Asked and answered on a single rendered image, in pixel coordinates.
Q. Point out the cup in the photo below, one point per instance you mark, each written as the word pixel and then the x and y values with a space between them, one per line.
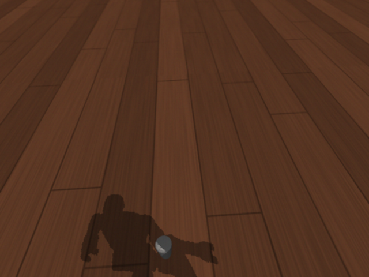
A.
pixel 164 246

